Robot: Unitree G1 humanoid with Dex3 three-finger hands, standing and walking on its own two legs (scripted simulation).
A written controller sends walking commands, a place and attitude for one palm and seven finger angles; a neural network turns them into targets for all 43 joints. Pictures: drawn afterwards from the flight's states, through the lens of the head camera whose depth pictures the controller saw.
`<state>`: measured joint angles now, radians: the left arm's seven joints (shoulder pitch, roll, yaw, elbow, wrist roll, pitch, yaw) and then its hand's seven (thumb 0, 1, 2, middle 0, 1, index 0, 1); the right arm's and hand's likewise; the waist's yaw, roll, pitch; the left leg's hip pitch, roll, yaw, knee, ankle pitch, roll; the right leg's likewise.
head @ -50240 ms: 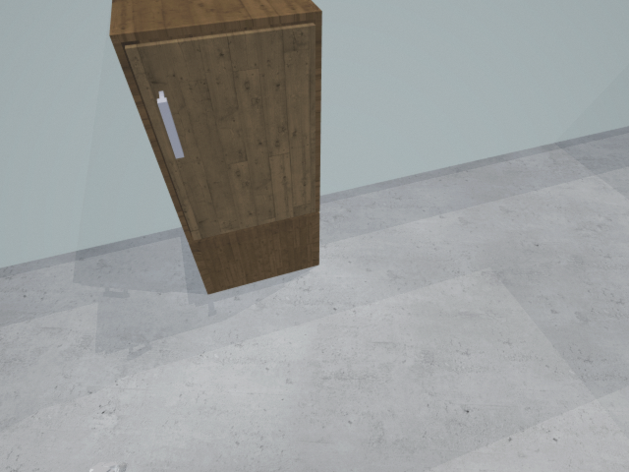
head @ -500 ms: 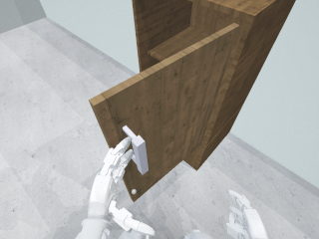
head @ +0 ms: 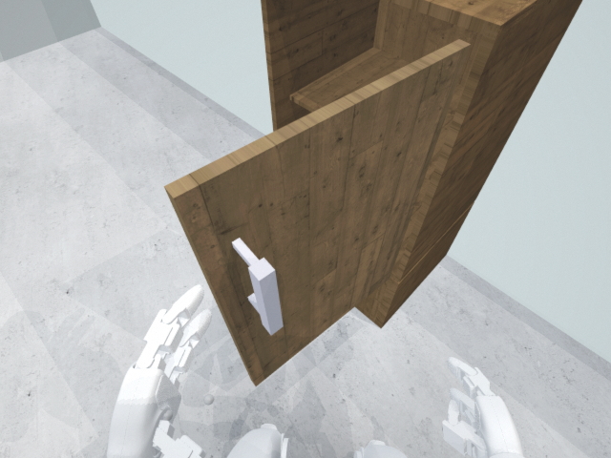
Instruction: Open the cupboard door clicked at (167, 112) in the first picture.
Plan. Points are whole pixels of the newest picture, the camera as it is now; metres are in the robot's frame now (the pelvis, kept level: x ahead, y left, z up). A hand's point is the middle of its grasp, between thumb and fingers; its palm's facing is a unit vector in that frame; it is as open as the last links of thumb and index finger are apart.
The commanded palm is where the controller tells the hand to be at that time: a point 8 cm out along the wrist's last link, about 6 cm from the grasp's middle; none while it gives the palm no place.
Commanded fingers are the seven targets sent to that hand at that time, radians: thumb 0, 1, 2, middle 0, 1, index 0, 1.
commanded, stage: slide the hand sideways off the handle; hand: left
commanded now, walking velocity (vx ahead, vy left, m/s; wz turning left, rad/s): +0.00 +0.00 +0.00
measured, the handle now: (258, 289) +0.31 +0.09 +0.07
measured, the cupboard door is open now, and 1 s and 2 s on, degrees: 83 83 83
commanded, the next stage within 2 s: draw the hand back to the body in 0.10 s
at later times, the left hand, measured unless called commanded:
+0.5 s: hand (160, 401) +0.17 +0.15 +0.11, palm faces +0.00 -1.00 -0.06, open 16.3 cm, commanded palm +0.14 +0.21 +0.12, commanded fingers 0.00 -0.50 0.30 -0.15 -0.30 -0.15 -0.30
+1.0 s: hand (56, 352) +0.19 +0.23 +0.17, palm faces +0.26 -0.89 -0.38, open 13.9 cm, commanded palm +0.15 +0.27 +0.20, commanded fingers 0.00 0.23 0.62 -0.18 -0.30 -0.18 -0.30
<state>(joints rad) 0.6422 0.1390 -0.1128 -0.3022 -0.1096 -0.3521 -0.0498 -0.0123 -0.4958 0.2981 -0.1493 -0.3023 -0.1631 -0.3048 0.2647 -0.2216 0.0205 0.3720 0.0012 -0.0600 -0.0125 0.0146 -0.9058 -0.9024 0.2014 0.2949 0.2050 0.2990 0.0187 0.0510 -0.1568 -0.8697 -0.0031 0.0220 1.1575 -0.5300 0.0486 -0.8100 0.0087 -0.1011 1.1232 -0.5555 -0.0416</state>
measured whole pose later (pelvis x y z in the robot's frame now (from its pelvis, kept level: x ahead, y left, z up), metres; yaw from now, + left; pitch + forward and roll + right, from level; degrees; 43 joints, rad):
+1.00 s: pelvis +0.02 +0.01 +0.07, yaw +0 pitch +1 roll -2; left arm 0.65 0.32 0.13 -0.45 -0.04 -0.03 0.11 -0.01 -0.09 0.47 -0.17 -0.30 -0.17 -0.30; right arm 0.27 -0.23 0.06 0.51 0.02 -0.10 -0.11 0.02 -0.91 -0.90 0.20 0.29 0.20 0.30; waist 0.05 0.07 -0.07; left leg -0.36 -0.02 0.04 0.71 -0.37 0.06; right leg -0.30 0.02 -0.07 0.64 -0.37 -0.01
